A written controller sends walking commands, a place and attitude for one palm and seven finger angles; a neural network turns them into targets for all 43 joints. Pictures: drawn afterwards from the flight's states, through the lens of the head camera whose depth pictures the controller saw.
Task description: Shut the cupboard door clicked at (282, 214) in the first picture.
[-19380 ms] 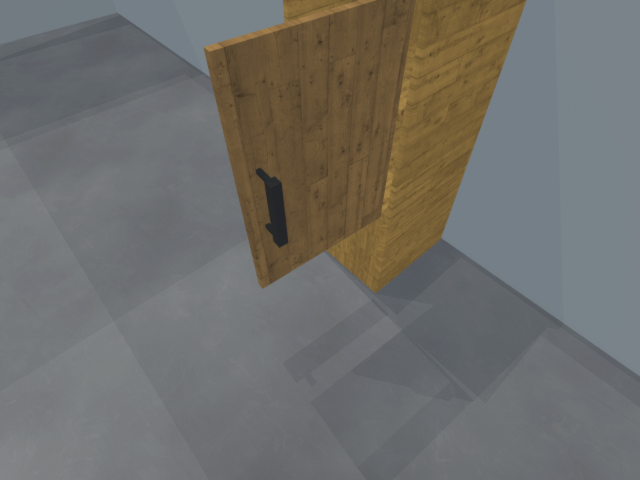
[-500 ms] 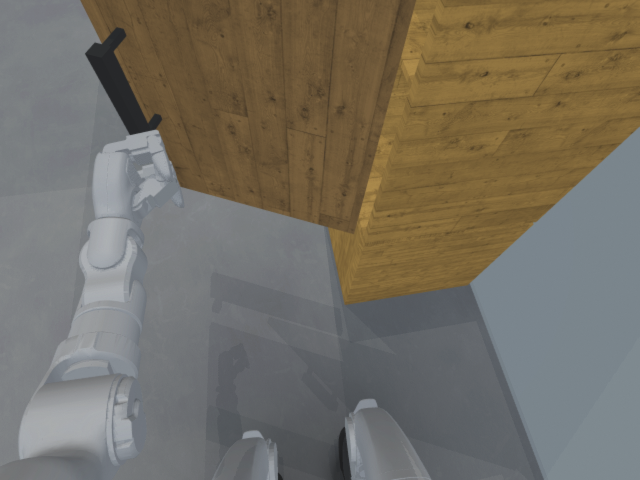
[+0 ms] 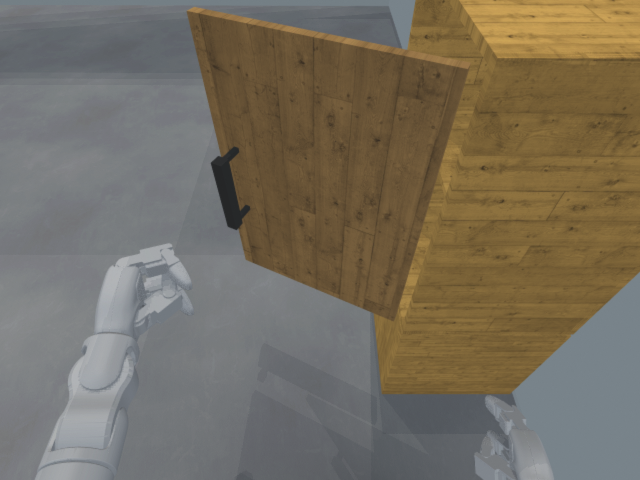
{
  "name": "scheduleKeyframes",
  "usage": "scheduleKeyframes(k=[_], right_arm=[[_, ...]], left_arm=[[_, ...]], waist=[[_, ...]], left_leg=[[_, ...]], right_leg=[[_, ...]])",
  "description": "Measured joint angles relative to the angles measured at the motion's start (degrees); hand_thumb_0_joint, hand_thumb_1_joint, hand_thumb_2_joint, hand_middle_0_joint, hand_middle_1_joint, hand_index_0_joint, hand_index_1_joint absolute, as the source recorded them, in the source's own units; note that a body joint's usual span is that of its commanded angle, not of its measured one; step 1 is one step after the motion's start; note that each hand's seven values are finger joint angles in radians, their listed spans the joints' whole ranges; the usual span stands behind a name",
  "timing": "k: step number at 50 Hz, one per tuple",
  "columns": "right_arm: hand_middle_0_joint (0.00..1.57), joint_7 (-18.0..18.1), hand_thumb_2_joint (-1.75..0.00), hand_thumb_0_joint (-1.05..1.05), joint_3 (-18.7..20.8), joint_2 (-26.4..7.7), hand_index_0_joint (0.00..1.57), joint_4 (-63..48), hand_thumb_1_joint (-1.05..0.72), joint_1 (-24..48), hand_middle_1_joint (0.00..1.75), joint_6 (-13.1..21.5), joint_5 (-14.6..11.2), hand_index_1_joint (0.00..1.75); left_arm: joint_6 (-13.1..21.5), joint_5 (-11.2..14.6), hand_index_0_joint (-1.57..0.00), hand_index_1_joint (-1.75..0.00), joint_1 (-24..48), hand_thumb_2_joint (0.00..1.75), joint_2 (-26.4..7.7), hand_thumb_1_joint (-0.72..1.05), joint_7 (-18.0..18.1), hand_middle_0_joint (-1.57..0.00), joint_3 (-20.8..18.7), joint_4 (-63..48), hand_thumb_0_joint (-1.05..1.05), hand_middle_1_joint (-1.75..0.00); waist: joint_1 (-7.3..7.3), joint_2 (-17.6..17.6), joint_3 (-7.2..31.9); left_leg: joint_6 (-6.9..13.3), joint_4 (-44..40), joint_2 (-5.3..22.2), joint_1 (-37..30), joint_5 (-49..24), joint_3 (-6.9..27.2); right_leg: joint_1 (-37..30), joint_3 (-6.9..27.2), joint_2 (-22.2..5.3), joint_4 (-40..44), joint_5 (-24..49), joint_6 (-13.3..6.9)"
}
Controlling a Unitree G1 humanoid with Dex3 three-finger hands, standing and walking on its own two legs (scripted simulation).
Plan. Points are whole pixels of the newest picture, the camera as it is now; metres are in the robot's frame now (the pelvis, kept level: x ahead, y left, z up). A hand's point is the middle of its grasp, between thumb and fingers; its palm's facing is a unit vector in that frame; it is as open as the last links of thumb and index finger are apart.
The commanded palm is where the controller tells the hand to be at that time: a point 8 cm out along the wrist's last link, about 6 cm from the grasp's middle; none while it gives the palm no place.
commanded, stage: draw the hand back to the body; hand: left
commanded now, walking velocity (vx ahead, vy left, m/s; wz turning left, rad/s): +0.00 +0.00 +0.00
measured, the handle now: (234, 189) +0.63 +0.21 -0.04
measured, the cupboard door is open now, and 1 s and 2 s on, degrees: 64 64 64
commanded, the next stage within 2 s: step back with the hand held close in 0.92 s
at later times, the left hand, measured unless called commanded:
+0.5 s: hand (36, 331) +0.21 +0.26 +0.18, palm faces +0.44 -0.81 -0.40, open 5.8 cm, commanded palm +0.16 +0.30 +0.19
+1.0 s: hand (9, 342) +0.19 +0.26 +0.19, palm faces +0.48 -0.78 -0.40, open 7.4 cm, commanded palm +0.14 +0.30 +0.20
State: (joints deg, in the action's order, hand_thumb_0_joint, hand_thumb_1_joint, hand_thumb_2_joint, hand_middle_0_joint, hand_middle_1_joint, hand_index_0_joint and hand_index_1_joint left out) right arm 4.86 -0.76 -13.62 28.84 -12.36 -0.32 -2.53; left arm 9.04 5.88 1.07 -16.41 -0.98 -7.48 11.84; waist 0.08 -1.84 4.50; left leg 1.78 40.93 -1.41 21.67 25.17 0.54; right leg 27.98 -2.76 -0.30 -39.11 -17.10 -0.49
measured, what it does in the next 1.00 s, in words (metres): stands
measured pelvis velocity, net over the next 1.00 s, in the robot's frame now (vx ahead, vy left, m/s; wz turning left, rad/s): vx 0.00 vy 0.00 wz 0.00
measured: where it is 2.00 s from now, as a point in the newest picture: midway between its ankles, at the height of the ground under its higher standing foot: outside the picture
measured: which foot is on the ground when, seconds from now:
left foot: down 0.00-1.00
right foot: down 0.00-1.00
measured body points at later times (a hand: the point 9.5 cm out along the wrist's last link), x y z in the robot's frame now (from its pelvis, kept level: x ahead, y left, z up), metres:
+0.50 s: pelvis +0.01 +0.00 +0.02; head +0.00 -0.03 +0.47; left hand +0.18 +0.30 +0.20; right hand +0.20 -0.21 -0.07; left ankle -0.05 +0.10 -0.72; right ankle +0.03 -0.12 -0.72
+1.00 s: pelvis +0.00 +0.00 +0.02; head -0.02 -0.03 +0.47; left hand +0.16 +0.30 +0.21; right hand +0.18 -0.22 -0.06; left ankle -0.05 +0.10 -0.72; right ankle +0.03 -0.12 -0.72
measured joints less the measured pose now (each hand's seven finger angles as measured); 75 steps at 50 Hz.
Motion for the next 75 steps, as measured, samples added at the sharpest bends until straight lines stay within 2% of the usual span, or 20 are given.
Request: scheduleKeyframes(k=[3, 7, 12, 18, 30, 35, 39, 43, 53, 59, 64, 71, 75], right_arm=[[0.20, 0.70, -0.90, 0.01, -0.75, 0.70, 0.20, 0.55, -0.91, 0.74, 0.30, 0.62, 0.29, 0.30], [0.20, 0.93, -0.90, 0.01, -1.64, 1.38, 0.20, 1.75, -0.91, 1.06, 0.30, 1.72, 0.69, 0.30], [0.20, 0.55, -0.90, 0.01, -2.40, 1.79, 0.20, 3.42, -0.90, 1.30, 0.30, 2.72, 1.24, 0.30], [0.20, 0.05, -0.90, 0.02, -2.32, 1.71, 0.21, 4.99, -0.90, 1.12, 0.30, 3.65, 1.84, 0.30], [0.20, -0.12, -0.90, 0.02, -0.48, 1.03, 0.20, 7.27, -0.90, -0.12, 0.30, 6.06, 2.18, 0.30], [0.20, 0.06, -0.90, 0.02, -0.16, 0.56, 0.20, 7.71, -0.90, 0.37, 0.30, 6.68, 2.07, 0.30], [0.20, 0.25, -0.90, 0.02, -0.24, 0.70, 0.20, 8.23, -0.90, 0.28, 0.30, 7.18, 2.30, 0.30], [0.20, 0.41, -0.90, 0.02, -0.38, 1.06, 0.20, 8.54, -0.90, -0.38, 0.30, 7.86, 2.46, 0.30], [0.20, 0.04, -0.90, 0.02, -0.25, 1.27, 0.20, 8.35, -0.90, -0.06, 0.30, 7.99, 2.28, 0.30], [0.20, -1.07, -0.90, 0.02, 0.62, -0.01, 0.21, 6.48, -0.90, 0.92, 0.30, 5.05, 2.09, 0.30], [0.20, -0.60, -0.90, 0.02, 1.78, -0.89, 0.20, 5.42, -0.90, 1.23, 0.30, 2.83, 1.93, 0.30], [0.20, 0.02, -0.90, 0.02, 2.44, -0.08, 0.20, 3.01, -0.91, 0.80, 0.30, 0.97, 2.00, 0.30], [0.20, -0.06, -0.90, 0.02, 1.73, 0.84, 0.20, 2.44, -0.90, 0.38, 0.30, 1.04, 2.06, 0.30]], left_arm=[[-2.36, -1.12, -1.08, -1.26, -3.60, 0.90, -0.15, 0.89, 2.84, -1.09, -0.02, -4.85, 0.01, -1.26], [-4.22, -1.79, -0.98, -1.15, -7.76, 0.90, -0.62, 0.89, 4.92, -0.98, -0.90, -10.79, 0.01, -1.15], [-5.12, -1.95, -0.85, -1.00, -12.34, 0.90, -1.05, 0.89, 5.75, -0.85, -2.70, -16.52, 0.01, -1.00], [-5.91, -2.03, -0.68, -0.83, -17.78, 0.90, -1.50, 0.89, 6.08, -0.69, -5.61, -21.94, 0.01, -0.83], [-3.68, -1.95, -0.36, -0.47, -28.05, 0.90, -4.64, 0.89, 7.19, -0.37, -13.97, -34.03, 0.01, -0.47], [-3.45, -2.21, -0.27, -0.37, -26.65, 0.90, -2.80, 0.89, 7.62, -0.27, -13.68, -31.89, 0.01, -0.37], [-4.05, -2.43, -0.23, -0.33, -26.14, 0.90, -1.72, 0.89, 7.63, -0.24, -12.00, -30.95, 0.01, -0.33], [-4.06, -2.67, -0.22, -0.31, -26.96, 0.90, -2.07, 0.89, 7.63, -0.22, -11.19, -32.24, 0.01, -0.31], [-2.67, -2.55, -0.21, -0.30, -26.16, 0.90, -3.43, 0.89, 7.43, -0.21, -13.40, -32.03, 0.01, -0.30], [0.36, -2.97, -0.21, -0.30, -27.79, 0.90, -3.24, 0.89, 7.72, -0.21, -15.05, -32.20, 0.01, -0.30], [1.04, -2.90, -0.21, -0.30, -31.19, 0.90, -4.26, 0.89, 8.12, -0.21, -14.74, -35.79, 0.01, -0.30], [0.70, -2.37, -0.21, -0.30, -33.04, 0.90, -8.58, 0.88, 7.97, -0.22, -17.92, -39.87, 0.01, -0.30], [1.51, -2.45, -0.21, -0.30, -32.05, 0.90, -8.74, 0.88, 8.22, -0.21, -19.28, -39.27, 0.01, -0.30]], waist=[[-0.98, -0.42, -0.89], [-2.19, -1.17, -1.72], [-3.18, -1.95, -2.85], [-3.49, -2.53, -4.18], [-4.32, -2.99, -4.05], [-4.59, -2.99, -5.37], [-4.38, -2.43, -5.63], [-3.96, -1.99, -5.02], [-3.53, -2.50, -5.33], [-1.46, -2.93, -4.04], [-0.43, -0.92, -4.45], [-0.41, 0.30, -4.24], [-0.67, 0.68, -3.03]], left_leg=[[-0.07, -3.66, -0.03, -4.26, -1.33, 0.40], [-0.14, -8.15, -0.05, -9.38, -2.96, 0.87], [-0.16, -12.53, -0.05, -14.23, -4.66, 1.08], [-0.23, -15.40, 0.11, -17.34, -5.90, 1.04], [-0.30, -16.53, 0.34, -19.62, -6.38, 0.59], [-0.20, -16.39, 0.08, -19.33, -6.89, 0.55], [-0.19, -16.63, -0.02, -19.14, -7.30, 0.43], [-0.29, -16.64, 0.18, -19.53, -7.15, 0.29], [-0.32, -16.90, 0.25, -20.01, -7.23, -0.22], [0.09, -11.79, 0.53, -12.41, -5.84, 0.65], [0.88, -11.42, -1.21, -9.85, -6.41, -0.17], [1.57, -9.78, -2.27, -8.57, -6.49, -1.41], [1.79, -8.20, -2.41, -7.77, -6.18, -2.02]], right_leg=[[-4.30, -0.33, -0.01, 3.33, 0.95, -0.03], [-9.45, -0.71, -0.01, 7.41, 2.13, -0.01], [-14.13, -0.87, 0.02, 11.20, 3.39, 0.03], [-17.15, -0.81, 0.21, 13.87, 4.52, 0.00], [-19.30, -0.40, 0.50, 15.07, 5.22, -0.02], [-19.02, -0.36, 0.24, 14.89, 5.69, 0.01], [-18.66, -0.24, 0.14, 14.83, 5.96, -0.03], [-19.03, -0.12, 0.37, 14.97, 5.95, -0.12], [-19.28, 0.37, 0.49, 15.10, 6.15, -0.10], [-13.99, -0.64, 0.67, 14.33, 6.76, -0.01], [-10.19, 0.31, -1.08, 11.53, 6.28, 1.02], [-6.64, 1.86, -1.98, 6.10, 6.84, 0.95], [-5.89, 3.00, -1.88, 4.82, 6.39, 1.11]])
